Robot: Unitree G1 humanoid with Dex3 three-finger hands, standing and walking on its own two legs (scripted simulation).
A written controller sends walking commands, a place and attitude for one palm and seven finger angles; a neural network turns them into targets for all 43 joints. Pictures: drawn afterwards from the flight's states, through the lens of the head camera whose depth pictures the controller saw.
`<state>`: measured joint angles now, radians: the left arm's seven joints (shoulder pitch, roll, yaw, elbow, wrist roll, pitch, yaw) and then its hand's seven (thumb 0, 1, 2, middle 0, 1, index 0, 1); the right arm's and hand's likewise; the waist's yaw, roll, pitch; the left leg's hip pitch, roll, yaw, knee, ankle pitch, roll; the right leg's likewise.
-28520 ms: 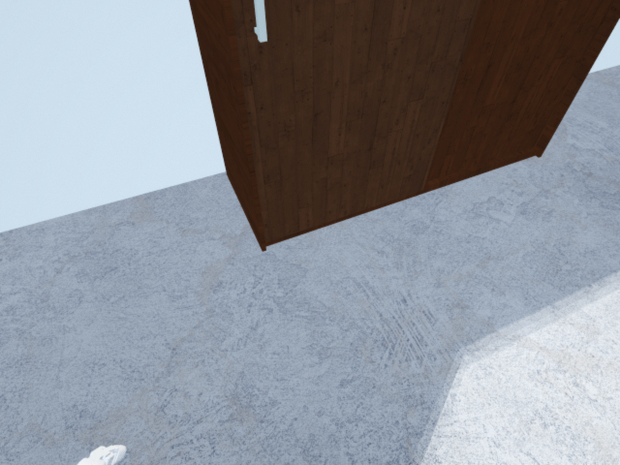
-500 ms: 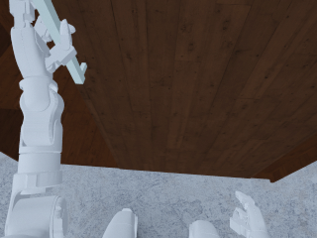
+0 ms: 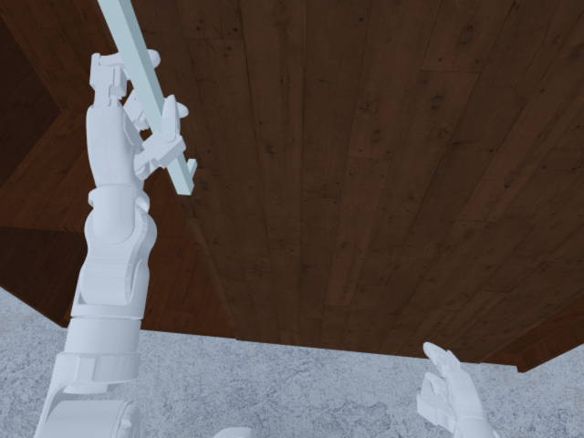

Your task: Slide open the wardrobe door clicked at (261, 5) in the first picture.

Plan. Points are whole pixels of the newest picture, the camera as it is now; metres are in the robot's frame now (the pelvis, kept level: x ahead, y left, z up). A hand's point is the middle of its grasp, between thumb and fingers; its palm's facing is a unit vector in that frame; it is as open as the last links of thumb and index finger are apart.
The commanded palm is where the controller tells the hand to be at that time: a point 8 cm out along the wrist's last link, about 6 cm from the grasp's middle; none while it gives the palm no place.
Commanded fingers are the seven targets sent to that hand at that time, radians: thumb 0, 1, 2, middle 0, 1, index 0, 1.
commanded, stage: stop walking and hold the door there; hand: left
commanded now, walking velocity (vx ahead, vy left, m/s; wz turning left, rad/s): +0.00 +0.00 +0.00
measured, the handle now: (154, 82) +0.42 +0.21 +0.25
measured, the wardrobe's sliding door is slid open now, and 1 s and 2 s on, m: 0.62 0.62 0.62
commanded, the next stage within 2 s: loosen the grip on the handle in 0.10 s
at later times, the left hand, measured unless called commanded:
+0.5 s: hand (162, 138) +0.37 +0.19 +0.22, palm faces +0.36 -0.93 -0.06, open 12.0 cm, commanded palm +0.33 +0.22 +0.21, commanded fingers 0.00 -0.55 0.20 -0.37 -1.30 -0.37 -1.30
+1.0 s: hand (155, 141) +0.37 +0.21 +0.21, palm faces +0.29 -0.95 -0.08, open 15.1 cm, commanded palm +0.33 +0.27 +0.20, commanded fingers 0.00 -0.55 0.20 -0.25 -1.15 -0.25 -1.15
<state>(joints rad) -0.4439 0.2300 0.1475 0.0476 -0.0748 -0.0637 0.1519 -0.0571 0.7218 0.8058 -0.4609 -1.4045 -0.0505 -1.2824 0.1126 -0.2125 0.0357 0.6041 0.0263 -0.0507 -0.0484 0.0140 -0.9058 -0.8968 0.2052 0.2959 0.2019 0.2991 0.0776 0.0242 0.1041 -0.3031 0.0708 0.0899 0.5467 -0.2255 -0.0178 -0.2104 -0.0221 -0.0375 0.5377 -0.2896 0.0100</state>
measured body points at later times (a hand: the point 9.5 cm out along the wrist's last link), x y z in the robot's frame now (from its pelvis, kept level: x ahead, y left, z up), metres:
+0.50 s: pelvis -0.03 +0.00 +0.00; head -0.05 -0.01 +0.45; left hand +0.34 +0.24 +0.22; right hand +0.10 -0.26 -0.09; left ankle +0.04 +0.13 -0.73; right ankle -0.02 -0.12 -0.73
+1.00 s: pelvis -0.01 +0.01 +0.00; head -0.01 +0.00 +0.45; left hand +0.35 +0.25 +0.22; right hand +0.13 -0.24 -0.10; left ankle +0.04 +0.13 -0.73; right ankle -0.02 -0.12 -0.73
